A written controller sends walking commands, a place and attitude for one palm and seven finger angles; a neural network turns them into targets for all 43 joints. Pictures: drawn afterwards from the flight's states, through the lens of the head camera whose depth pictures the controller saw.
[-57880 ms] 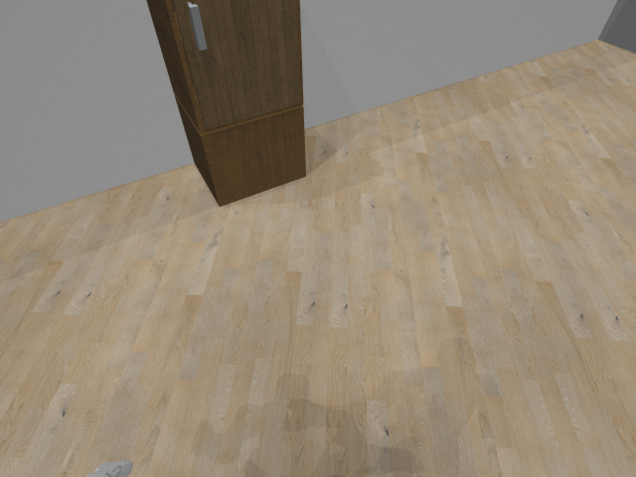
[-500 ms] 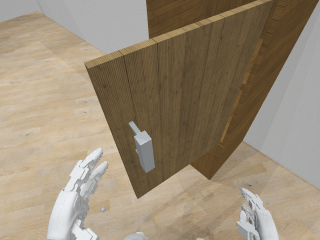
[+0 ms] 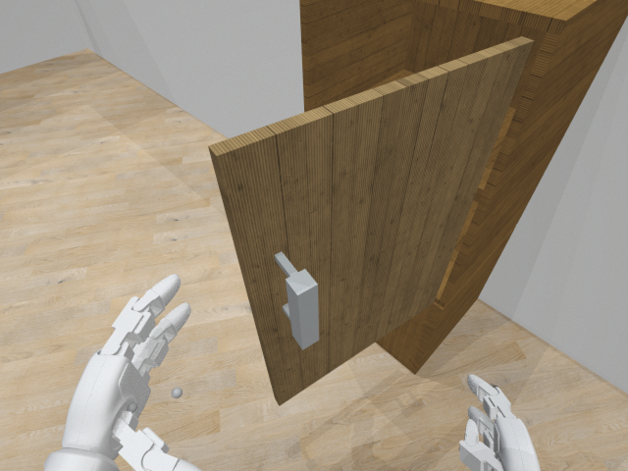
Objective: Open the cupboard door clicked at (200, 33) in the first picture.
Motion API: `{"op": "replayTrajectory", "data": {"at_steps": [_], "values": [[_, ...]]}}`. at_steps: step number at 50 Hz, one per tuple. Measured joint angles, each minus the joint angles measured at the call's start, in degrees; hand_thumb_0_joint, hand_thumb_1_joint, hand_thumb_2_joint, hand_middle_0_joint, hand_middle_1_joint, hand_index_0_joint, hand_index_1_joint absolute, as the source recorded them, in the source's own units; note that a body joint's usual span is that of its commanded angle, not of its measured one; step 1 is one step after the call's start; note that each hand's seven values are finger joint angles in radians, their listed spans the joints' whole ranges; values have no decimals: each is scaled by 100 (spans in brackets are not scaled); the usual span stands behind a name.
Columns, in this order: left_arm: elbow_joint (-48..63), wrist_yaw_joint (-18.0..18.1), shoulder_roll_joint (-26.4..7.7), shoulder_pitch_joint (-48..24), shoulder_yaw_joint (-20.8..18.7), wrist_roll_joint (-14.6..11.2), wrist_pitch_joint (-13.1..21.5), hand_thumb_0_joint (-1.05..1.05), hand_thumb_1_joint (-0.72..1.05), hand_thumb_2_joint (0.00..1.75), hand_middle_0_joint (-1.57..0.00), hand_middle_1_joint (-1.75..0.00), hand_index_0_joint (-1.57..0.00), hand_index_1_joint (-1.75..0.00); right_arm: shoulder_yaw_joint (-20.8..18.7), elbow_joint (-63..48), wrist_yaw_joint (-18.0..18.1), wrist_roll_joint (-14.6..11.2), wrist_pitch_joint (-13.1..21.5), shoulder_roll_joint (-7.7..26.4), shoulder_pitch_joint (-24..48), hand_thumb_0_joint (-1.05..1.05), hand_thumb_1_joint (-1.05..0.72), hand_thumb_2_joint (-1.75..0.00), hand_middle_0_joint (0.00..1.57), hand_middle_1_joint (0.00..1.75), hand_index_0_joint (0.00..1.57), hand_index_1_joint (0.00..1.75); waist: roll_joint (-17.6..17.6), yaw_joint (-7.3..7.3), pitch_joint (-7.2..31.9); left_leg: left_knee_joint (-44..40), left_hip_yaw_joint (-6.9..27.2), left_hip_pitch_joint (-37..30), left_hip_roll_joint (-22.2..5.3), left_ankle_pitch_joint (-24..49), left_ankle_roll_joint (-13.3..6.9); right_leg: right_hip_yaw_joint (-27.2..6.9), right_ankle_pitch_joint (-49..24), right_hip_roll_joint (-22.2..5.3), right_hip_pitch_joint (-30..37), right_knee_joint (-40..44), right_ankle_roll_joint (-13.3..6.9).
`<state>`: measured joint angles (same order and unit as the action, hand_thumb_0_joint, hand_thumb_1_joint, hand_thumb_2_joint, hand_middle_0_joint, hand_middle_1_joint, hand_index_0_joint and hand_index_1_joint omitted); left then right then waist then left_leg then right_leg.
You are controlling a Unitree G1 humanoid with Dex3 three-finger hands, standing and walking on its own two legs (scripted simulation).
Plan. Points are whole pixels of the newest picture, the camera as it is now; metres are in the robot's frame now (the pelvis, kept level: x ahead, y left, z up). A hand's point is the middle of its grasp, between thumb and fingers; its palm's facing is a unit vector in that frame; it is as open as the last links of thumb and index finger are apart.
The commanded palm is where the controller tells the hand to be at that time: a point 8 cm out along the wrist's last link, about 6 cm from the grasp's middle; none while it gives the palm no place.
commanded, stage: draw the hand back to the body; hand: left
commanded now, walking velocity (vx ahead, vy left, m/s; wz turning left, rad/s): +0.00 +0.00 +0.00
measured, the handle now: (294, 299) +0.31 +0.06 +0.08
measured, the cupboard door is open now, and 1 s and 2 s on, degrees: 78 78 78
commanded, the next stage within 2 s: step back with the hand held close in 1.18 s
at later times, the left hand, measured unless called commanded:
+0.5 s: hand (85, 339) +0.20 +0.23 +0.16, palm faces +0.31 -0.87 -0.38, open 12.7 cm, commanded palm +0.15 +0.28 +0.19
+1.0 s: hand (45, 292) +0.22 +0.26 +0.21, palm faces +0.44 -0.81 -0.40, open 7.7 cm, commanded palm +0.17 +0.29 +0.22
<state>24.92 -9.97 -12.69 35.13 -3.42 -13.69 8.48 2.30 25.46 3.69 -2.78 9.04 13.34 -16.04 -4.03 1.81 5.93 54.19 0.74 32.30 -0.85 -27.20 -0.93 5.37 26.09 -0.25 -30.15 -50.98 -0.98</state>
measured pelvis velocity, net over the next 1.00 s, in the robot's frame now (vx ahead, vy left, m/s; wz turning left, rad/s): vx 0.02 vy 0.00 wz -0.03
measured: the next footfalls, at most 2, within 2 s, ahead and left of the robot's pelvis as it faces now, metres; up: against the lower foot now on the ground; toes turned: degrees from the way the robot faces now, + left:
none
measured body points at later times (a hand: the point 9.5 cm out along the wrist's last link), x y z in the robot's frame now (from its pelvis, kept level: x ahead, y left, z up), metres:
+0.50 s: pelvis +0.02 +0.01 +0.04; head +0.01 -0.01 +0.49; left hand +0.18 +0.27 +0.19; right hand +0.21 -0.20 -0.04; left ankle +0.01 +0.11 -0.69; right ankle +0.00 -0.11 -0.69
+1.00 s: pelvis +0.02 +0.00 +0.05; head +0.01 -0.02 +0.50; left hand +0.19 +0.30 +0.23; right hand +0.21 -0.22 -0.03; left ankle +0.01 +0.11 -0.69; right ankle +0.00 -0.11 -0.69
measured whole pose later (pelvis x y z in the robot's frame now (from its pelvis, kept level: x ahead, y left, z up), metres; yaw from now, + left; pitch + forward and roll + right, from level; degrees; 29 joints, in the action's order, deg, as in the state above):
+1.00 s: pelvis +0.02 +0.00 +0.05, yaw -2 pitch -4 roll +0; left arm 23.2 6.4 -18.7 26.4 -18.5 -3.5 3.4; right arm 1.0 36.3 3.8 0.0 5.5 13.7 -10.5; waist -4.1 4.4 -1.6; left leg 24.2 -1.7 4.3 0.0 -15.5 -1.0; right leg 2.9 14.6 -0.1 -3.7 -22.7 -0.5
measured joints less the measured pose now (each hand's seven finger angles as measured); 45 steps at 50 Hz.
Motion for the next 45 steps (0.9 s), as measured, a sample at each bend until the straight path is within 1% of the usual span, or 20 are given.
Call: {"op": "replayTrajectory", "data": {"at_steps": [6,7,8,9,11,14,17,22,29,42,45], "values": [[77,-140,-115,-56,-293,-146,-218,-1,-46,31,-16,-30,-15,-30,13,151,21,-22,118,21,51,1,-91,-89,20,30,20,30,16,38,-28,-251,-1,-304,14,82,-19,-1,-99,-2,322,283,25],[122,12,-194,-71,-295,46,-288,-1,-45,32,-16,-30,-15,-30,11,169,55,-6,115,12,48,1,-91,-89,20,30,20,30,31,81,-35,-312,-17,-378,11,99,-20,-17,-120,3,387,342,26],[189,254,-280,-66,-279,260,-375,-1,-43,33,-16,-30,-15,-30,16,191,102,24,93,-1,57,1,-91,-89,20,30,20,30,44,112,-56,-395,-35,-476,6,123,-22,-36,-150,10,476,424,27],[248,508,-333,-44,-262,445,-453,-1,-41,34,-16,-30,-16,-30,25,211,138,51,66,-11,75,1,-91,-89,20,30,20,30,44,118,-87,-491,-44,-581,4,156,-24,-45,-191,16,581,526,36],[326,934,-374,7,-244,723,-581,-1,-36,36,-16,-30,-16,-30,42,246,183,94,15,-31,107,1,-91,-89,20,30,20,30,36,113,-156,-700,-56,-788,12,238,-31,-57,-283,15,790,746,49],[339,1328,-396,41,-262,961,-683,-1,-28,39,-17,-30,-16,-30,70,338,217,143,-43,-56,150,1,-91,-89,20,30,20,30,37,126,-263,-1039,-84,-1099,35,378,-50,-83,-426,4,1094,1081,65],[292,1532,-417,1,-310,1078,-708,-1,-19,43,-17,-30,-17,-30,96,458,225,179,-57,-61,186,1,-91,-89,20,30,20,30,31,150,-370,-1363,-107,-1398,66,509,-68,-105,-555,-17,1385,1393,87],[191,1661,-471,-143,-488,1138,-677,0,-2,50,-18,-30,-17,-30,120,683,195,226,-59,-67,271,1,-90,-89,20,30,20,30,25,187,-521,-1867,-154,-1853,129,708,-91,-150,-728,-64,1801,1829,119],[140,1677,-549,-328,-834,1134,-621,0,22,61,-19,-30,-18,-30,83,882,109,264,-109,-70,395,1,-90,-89,20,30,20,30,20,236,-620,-2411,-211,-2323,162,914,-97,-208,-912,-81,2219,2301,136],[-74,1680,-714,-849,-1531,1041,-533,1,67,80,-21,-30,-20,-30,-58,1044,60,275,-267,-3,552,1,-91,-89,20,30,20,30,17,288,-718,-2878,-239,-2727,116,1101,-44,-237,-1094,-19,2590,2736,86],[-133,1682,-685,-921,-1607,1024,-505,1,75,84,-21,-30,-20,-30,-89,1067,34,276,-301,21,564,1,-91,-89,20,30,20,30,-2,279,-736,-2935,-242,-2768,104,1131,-30,-240,-1121,-5,2625,2784,74]]}}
